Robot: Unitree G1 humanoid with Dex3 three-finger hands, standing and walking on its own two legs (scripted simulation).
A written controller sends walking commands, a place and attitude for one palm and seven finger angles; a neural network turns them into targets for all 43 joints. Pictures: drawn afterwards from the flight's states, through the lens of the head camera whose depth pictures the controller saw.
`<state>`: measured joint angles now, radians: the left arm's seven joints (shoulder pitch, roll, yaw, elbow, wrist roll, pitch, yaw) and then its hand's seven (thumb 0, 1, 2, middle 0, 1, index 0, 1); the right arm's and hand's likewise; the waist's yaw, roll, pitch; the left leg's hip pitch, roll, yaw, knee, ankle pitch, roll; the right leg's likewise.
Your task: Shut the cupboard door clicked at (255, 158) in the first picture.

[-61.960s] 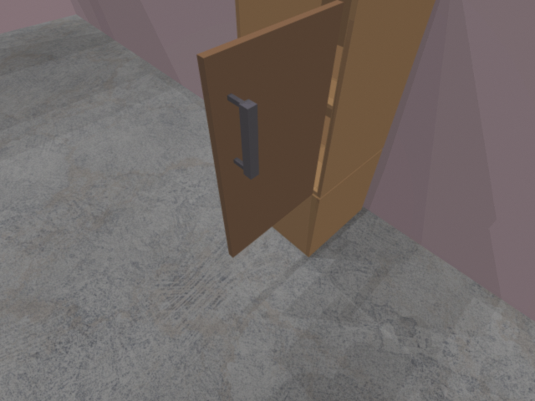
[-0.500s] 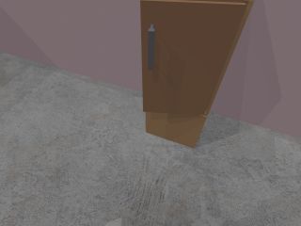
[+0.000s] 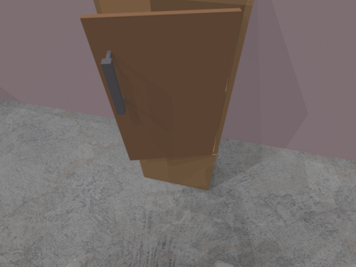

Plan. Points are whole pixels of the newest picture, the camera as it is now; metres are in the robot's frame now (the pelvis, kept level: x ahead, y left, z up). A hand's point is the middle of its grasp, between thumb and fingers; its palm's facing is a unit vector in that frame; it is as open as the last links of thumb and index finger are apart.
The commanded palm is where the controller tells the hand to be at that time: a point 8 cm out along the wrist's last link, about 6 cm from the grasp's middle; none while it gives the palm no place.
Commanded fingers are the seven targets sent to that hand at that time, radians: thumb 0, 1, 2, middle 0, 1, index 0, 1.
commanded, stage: come to a stop and stand still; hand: left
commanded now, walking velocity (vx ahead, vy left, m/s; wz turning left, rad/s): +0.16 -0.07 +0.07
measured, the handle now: (115, 84) +0.54 +0.18 +0.10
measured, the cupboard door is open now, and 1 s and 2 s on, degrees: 18 18 18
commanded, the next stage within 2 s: look again from close up in 1.28 s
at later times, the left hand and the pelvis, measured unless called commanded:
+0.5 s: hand out of the picture +0.10 +0.14 -0.15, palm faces +0.10 -0.96 -0.27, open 7.4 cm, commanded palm none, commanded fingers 0.00 0.90 0.90 -0.20 -0.30 -0.20 -0.30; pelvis +0.08 -0.06 +0.01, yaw +2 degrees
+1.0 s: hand out of the picture +0.03 +0.17 -0.16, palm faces +0.11 -0.98 -0.18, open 7.4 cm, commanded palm none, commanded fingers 0.00 0.90 0.90 -0.20 -0.30 -0.20 -0.30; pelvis +0.03 -0.01 +0.02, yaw +2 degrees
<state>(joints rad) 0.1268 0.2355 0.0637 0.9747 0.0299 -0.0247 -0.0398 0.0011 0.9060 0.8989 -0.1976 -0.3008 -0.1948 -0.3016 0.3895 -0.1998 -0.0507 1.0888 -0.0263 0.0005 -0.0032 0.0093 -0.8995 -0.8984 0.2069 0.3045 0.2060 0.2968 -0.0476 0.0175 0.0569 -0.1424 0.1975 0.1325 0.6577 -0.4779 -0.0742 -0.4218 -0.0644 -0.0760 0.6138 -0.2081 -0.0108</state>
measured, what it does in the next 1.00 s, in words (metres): steps on the spot: left foot, then left foot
